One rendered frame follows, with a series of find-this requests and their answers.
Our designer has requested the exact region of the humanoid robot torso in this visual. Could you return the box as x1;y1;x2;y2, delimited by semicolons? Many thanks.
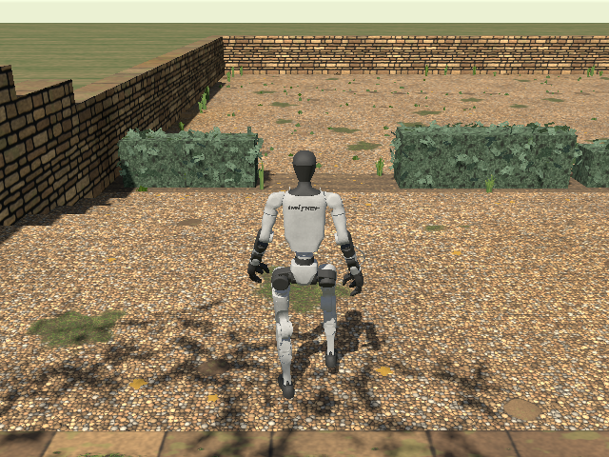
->
283;187;327;286

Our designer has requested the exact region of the robot left upper arm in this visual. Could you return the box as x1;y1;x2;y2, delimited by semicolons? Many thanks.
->
259;191;285;243

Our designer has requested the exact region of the left robot forearm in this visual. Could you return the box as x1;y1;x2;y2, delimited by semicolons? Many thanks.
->
249;228;268;266

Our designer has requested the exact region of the robot left foot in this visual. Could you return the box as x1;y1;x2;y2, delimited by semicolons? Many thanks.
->
278;374;294;399

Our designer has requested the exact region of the robot right hand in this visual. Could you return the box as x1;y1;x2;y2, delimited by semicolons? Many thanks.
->
343;271;363;296

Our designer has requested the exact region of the right robot forearm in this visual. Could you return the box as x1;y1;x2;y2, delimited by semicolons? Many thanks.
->
341;231;361;275

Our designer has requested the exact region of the robot left hand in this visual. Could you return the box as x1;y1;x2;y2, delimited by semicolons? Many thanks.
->
247;262;269;283

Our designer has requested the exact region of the robot right upper arm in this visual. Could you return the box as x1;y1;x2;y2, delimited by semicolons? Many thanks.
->
324;191;349;246

